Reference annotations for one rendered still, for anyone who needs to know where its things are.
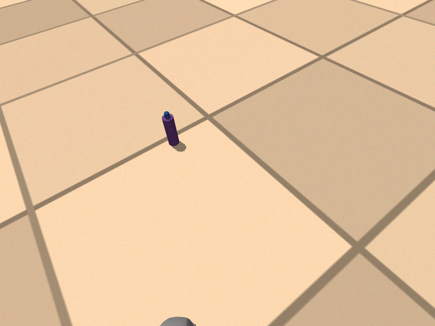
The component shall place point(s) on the bottle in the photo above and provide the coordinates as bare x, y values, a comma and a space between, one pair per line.
170, 128

